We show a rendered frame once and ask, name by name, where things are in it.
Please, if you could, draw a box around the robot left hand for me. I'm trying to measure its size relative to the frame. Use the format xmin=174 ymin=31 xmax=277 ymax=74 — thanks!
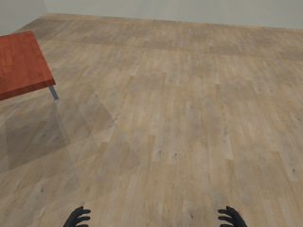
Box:
xmin=63 ymin=206 xmax=91 ymax=227

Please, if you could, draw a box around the robot right hand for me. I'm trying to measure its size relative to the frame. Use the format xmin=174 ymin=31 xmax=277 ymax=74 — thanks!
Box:
xmin=218 ymin=206 xmax=247 ymax=227

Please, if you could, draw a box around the table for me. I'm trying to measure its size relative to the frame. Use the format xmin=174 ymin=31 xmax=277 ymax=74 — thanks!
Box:
xmin=0 ymin=30 xmax=59 ymax=101

